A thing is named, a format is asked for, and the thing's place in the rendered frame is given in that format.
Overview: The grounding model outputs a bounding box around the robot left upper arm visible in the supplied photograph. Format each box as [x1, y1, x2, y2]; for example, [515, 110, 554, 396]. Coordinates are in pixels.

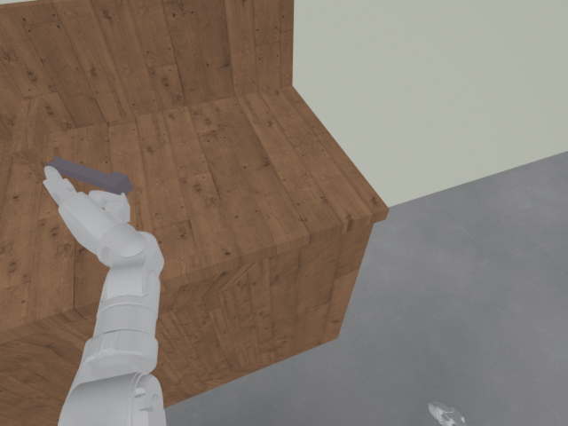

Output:
[60, 372, 167, 426]

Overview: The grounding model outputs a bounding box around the tap lever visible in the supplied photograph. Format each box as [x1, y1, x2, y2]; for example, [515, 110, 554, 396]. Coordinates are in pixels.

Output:
[46, 156, 133, 196]

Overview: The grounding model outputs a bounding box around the robot left forearm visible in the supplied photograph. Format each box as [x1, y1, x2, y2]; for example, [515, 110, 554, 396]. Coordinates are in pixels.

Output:
[58, 223, 164, 426]

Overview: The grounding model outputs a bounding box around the robot left hand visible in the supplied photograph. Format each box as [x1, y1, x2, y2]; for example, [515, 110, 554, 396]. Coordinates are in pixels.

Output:
[43, 166, 130, 255]

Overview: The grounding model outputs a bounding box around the counter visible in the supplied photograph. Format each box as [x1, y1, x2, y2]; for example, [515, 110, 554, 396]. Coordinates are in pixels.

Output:
[0, 0, 389, 426]

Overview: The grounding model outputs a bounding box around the robot right hand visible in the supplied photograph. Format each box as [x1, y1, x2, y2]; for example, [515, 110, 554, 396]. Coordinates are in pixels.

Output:
[429, 401, 468, 426]

